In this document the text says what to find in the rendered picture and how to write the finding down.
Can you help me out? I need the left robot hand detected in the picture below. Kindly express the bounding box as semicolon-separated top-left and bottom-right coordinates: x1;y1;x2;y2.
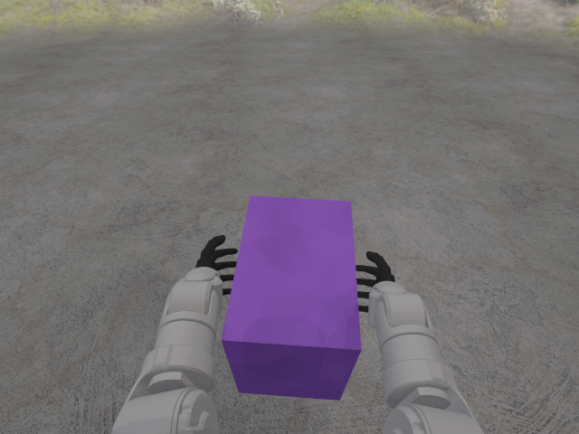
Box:
195;235;238;295

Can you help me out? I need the right robot upper arm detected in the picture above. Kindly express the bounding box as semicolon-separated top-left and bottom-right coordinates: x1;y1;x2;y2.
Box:
383;403;484;434

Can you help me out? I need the left robot upper arm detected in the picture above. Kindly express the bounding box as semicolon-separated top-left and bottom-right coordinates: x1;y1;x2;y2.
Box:
112;387;219;434

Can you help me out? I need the carton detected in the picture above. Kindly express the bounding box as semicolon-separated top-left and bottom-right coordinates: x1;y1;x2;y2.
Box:
222;195;361;401

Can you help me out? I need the right robot forearm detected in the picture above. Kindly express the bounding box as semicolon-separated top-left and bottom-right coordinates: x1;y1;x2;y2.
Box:
368;281;484;433

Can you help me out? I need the right robot hand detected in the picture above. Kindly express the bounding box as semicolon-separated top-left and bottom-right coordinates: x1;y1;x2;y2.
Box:
356;251;395;313

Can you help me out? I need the left robot forearm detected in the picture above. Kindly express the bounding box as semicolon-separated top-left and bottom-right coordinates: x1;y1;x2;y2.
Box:
111;267;223;434

